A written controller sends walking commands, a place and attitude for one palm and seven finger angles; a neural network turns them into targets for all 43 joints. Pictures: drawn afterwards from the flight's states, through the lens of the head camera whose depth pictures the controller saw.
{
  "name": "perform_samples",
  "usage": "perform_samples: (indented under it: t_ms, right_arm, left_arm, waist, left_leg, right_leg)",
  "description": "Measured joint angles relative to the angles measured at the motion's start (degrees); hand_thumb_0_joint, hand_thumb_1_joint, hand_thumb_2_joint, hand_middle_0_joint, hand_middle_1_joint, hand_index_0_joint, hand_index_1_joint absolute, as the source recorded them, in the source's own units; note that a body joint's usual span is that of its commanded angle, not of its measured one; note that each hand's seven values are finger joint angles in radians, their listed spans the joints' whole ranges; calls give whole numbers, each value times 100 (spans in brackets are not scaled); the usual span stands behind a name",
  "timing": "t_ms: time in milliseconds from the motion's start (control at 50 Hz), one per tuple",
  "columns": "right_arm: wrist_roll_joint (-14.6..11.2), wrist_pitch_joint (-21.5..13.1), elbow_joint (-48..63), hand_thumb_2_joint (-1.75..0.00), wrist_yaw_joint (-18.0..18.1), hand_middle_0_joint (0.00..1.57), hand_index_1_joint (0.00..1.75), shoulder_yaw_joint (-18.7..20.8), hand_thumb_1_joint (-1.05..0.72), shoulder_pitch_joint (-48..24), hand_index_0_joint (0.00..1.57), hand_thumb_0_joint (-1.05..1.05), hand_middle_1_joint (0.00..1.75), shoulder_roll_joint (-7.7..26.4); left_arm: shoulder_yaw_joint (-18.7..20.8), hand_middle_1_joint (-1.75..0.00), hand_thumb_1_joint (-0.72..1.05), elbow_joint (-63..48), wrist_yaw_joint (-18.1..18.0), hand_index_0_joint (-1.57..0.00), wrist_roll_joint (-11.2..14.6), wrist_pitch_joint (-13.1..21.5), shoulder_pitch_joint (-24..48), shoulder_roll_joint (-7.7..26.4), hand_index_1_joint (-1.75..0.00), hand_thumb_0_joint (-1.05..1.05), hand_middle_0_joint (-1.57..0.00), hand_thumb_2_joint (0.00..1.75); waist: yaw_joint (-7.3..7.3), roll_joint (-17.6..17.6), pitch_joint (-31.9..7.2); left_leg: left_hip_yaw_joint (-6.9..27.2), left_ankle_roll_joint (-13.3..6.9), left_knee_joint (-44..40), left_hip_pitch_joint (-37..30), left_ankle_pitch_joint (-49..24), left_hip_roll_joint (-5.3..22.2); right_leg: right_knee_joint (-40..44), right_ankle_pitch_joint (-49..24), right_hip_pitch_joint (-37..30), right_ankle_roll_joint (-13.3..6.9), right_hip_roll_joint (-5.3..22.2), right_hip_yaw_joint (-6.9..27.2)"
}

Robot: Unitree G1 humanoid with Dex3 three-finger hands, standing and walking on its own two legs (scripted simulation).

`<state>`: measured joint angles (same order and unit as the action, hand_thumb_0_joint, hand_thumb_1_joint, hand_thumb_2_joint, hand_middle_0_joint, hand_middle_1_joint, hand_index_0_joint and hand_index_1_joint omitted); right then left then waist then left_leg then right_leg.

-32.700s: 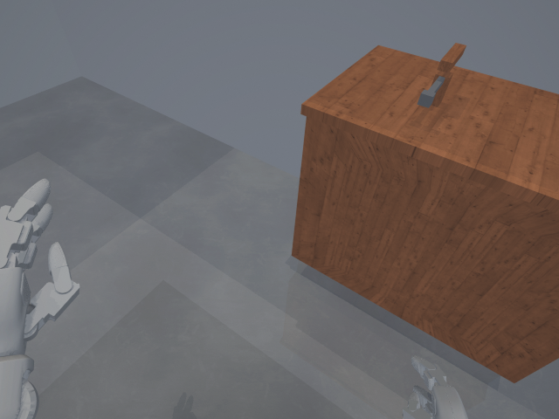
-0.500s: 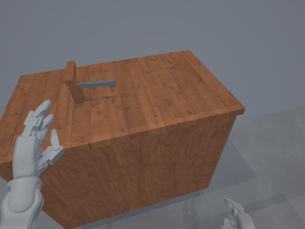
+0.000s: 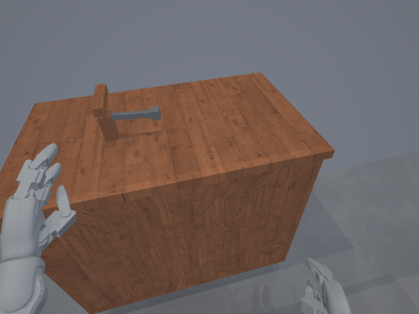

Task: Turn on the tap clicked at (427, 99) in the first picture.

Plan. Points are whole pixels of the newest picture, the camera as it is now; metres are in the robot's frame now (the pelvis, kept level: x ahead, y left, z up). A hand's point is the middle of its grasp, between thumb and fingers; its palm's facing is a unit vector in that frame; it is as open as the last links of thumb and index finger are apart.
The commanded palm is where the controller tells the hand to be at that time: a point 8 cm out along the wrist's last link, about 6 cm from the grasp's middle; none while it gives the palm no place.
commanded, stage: step back with the hand held close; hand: left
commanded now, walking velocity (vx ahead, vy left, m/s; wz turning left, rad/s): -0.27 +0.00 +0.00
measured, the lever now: (155, 113) +0.59 +0.24 +0.09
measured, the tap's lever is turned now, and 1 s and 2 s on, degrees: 81 81 81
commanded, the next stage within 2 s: stop stepping back and stand still in 1.36 s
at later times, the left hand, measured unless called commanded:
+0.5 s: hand (52, 229) +0.18 +0.27 +0.14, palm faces +0.38 -0.81 -0.45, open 7.4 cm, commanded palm +0.13 +0.30 +0.17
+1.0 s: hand (54, 263) +0.14 +0.24 +0.13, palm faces +0.30 -0.86 -0.41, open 7.4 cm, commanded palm +0.06 +0.29 +0.17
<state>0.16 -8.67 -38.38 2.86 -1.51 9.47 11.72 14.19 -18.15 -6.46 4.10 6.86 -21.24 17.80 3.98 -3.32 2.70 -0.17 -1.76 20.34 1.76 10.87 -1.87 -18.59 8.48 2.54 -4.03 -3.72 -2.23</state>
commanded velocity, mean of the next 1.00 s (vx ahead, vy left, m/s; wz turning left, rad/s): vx -0.30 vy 0.00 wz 0.01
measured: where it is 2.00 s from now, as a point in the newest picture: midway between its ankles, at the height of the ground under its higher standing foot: outside the picture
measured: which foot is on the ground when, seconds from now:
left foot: down 0.00-1.00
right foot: down 0.00-0.64, up 0.66-0.92, down 0.94-1.00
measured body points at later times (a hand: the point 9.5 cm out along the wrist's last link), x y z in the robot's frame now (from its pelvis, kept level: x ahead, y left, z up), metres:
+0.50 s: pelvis -0.04 +0.03 -0.01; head -0.02 +0.01 +0.44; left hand +0.16 +0.31 +0.17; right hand +0.14 -0.22 -0.10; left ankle +0.01 +0.10 -0.75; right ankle +0.03 -0.07 -0.75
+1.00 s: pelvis -0.12 +0.02 -0.01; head -0.04 +0.02 +0.43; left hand +0.12 +0.29 +0.16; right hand +0.09 -0.19 -0.10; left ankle +0.01 +0.10 -0.75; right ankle -0.23 -0.08 -0.75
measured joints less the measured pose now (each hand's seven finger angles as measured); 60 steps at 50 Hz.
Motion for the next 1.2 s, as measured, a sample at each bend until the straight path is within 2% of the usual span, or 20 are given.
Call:
perform_samples:
  t_ms: [40,160,300,420,620,700,780,860,940,980,1040,1060,1080,1140,1160,1200]
  right_arm:
    - [-17,41,37,-90,-4,20,30,-20,-91,37,20,1,30,16]
    - [-68,336,332,-90,13,20,30,66,-91,114,20,1,30,185]
    - [-94,583,442,-90,144,20,30,230,-91,273,20,1,30,321]
    - [-96,698,526,-90,189,20,30,261,-91,229,20,1,30,300]
    - [-105,701,677,-90,183,20,30,159,-91,194,20,1,30,211]
    - [-24,627,685,-90,213,20,30,156,-91,281,20,1,30,140]
    - [51,527,521,-90,151,20,30,153,-91,373,20,1,30,-7]
    - [83,402,397,-90,63,20,30,76,-91,173,20,1,30,-124]
    - [60,340,395,-90,-22,20,30,13,-91,-307,20,1,30,-170]
    - [48,349,441,-90,-60,20,30,13,-91,-588,20,1,30,-164]
    - [3,446,528,-90,-95,20,30,79,-91,-768,20,1,30,-112]
    - [-49,499,556,-90,-94,20,30,96,-91,-729,20,1,30,-110]
    - [-107,557,560,-90,-82,20,30,107,-91,-648,20,1,30,-120]
    - [-211,719,505,-90,-22,20,30,154,-91,-218,20,1,30,-124]
    - [-202,764,474,-90,6,20,30,166,-91,-75,20,1,30,-98]
    - [-161,822,391,-90,78,20,30,180,-91,132,20,1,30,9]
  left_arm:
    - [37,-30,89,-29,16,-21,-11,14,-26,20,-30,2,-21,89]
    - [226,-30,89,-130,-50,-21,-120,122,-233,42,-30,1,-21,89]
    - [178,-30,89,-490,-104,-21,-154,-2,-619,161,-30,1,-21,89]
    - [400,-30,89,-655,-188,-21,-178,-27,-590,365,-30,1,-21,89]
    - [368,-30,89,-869,-293,-21,-273,36,-660,282,-30,1,-21,89]
    - [462,-30,89,-874,-317,-21,-441,90,-498,298,-30,1,-22,89]
    - [651,-30,89,-881,-347,-21,-463,134,-355,265,-30,2,-21,89]
    - [688,-30,89,-871,-412,-21,-335,111,-354,96,-30,1,-21,89]
    - [448,-30,89,-933,-328,-20,-212,-20,-145,119,-30,1,-21,89]
    - [350,-30,89,-1069,-231,-20,-174,-50,-15,231,-30,2,-21,89]
    - [281,-30,89,-1401,-73,-21,-91,-79,-70,445,-30,2,-21,89]
    - [328,-30,89,-1553,-35,-21,-53,-59,-214,558,-30,2,-21,89]
    - [411,-30,89,-1691,-7,-21,-17,-10,-412,678,-30,2,-21,89]
    - [735,-30,89,-1896,22,-22,9,171,-1049,937,-30,1,-22,89]
    - [831,-30,88,-1884,19,-22,-4,203,-1210,955,-30,1,-22,89]
    - [908,-30,88,-1704,-10,-22,-45,217,-1312,884,-30,1,-22,89]
  waist:
    - [-24,-16,-35]
    - [-223,-167,-195]
    - [-322,-79,-165]
    - [-339,-3,-105]
    - [-352,117,-85]
    - [-329,167,-31]
    - [-233,235,-279]
    - [-98,296,-440]
    - [-48,349,-206]
    - [-70,335,34]
    - [-217,67,292]
    - [-258,22,295]
    - [-296,34,245]
    - [-340,297,-152]
    - [-323,386,-299]
    - [-288,477,-514]
  left_leg:
    - [9,9,53,79,14,22]
    - [74,5,600,909,170,119]
    - [-59,-87,673,1216,136,-30]
    - [-140,-159,800,1437,80,-104]
    - [-178,-288,1183,1897,56,-112]
    - [-138,-380,1132,1918,-63,-178]
    - [-78,-380,872,2014,-262,-222]
    - [-239,-326,423,2194,-590,-146]
    - [-422,-242,94,2461,-1006,-47]
    - [-476,-200,65,2603,-1177,34]
    - [-293,-111,59,2701,-1401,266]
    - [-237,-79,170,2745,-1373,331]
    - [-198,-17,435,2797,-1046,354]
    - [-96,160,1865,2978,533,152]
    - [-119,201,2185,2934,761,98]
    - [-215,270,2358,2676,767,70]
  right_leg:
    - [10,-13,47,-8,-21,-11]
    - [-67,-95,651,-13,-115,-97]
    - [-573,72,1176,104,51,5]
    - [-833,77,1464,169,133,64]
    - [-985,-52,1809,301,163,58]
    - [-1711,366,1868,446,104,283]
    - [-2446,1014,1457,454,39,454]
    - [-1876,1532,853,391,121,476]
    - [-916,1298,533,359,177,527]
    - [-716,1511,580,283,132,558]
    - [-742,1269,692,178,-147,424]
    - [-745,1216,686,144,-223,388]
    - [-767,1206,676,114,-262,371]
    - [-863,1274,692,69,-147,374]
    - [-868,1281,694,71,-91,397]
    - [-865,1262,691,90,-3,415]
